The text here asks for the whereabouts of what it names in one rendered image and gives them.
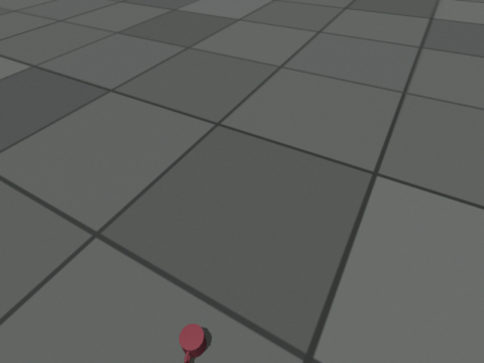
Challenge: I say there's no mug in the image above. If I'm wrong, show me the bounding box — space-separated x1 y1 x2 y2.
179 324 206 363

